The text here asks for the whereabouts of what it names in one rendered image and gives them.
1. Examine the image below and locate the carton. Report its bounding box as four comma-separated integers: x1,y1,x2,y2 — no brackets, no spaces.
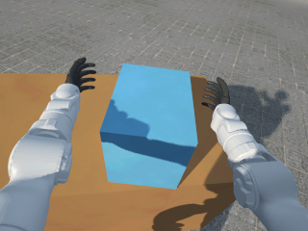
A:
99,64,198,190

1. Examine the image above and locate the pedestal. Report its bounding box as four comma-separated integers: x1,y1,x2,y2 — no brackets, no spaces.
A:
0,72,236,231

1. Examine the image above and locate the robot left forearm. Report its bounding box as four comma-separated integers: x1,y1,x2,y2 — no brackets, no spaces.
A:
8,83,81,179

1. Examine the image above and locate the robot right hand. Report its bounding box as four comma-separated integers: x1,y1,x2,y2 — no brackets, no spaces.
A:
201,77,230,111

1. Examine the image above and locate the robot left hand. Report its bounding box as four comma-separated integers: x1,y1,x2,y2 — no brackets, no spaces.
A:
64,57,96,93

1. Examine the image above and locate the robot left upper arm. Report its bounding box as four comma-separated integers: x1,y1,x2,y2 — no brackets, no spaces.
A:
0,135,73,231

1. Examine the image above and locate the robot right forearm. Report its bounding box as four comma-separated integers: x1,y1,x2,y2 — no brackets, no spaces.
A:
210,103,298,198

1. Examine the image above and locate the robot right upper arm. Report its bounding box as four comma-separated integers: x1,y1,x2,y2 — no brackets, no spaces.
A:
233,161,308,231

